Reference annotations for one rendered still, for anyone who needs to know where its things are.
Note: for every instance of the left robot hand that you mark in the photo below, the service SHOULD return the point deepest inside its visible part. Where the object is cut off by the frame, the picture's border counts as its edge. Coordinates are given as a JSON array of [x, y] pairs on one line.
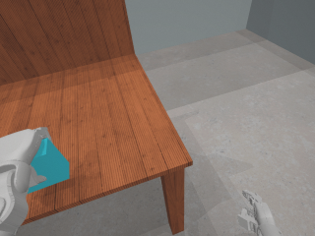
[[23, 146]]

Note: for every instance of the robot right forearm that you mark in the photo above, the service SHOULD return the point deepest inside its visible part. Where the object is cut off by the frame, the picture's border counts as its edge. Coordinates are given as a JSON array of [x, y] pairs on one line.
[[268, 229]]

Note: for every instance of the robot left forearm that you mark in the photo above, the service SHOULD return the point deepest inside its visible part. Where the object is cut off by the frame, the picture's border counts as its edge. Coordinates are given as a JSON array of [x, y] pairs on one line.
[[14, 186]]

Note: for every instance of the right robot hand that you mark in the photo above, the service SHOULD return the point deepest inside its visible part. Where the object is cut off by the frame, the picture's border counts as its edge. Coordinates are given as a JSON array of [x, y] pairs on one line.
[[250, 218]]

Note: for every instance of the sponge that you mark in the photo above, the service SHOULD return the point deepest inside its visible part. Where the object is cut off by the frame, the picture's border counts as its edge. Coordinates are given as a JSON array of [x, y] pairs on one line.
[[50, 163]]

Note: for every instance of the table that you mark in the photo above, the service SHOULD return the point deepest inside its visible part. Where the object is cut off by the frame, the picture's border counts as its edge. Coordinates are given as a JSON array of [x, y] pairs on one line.
[[70, 66]]

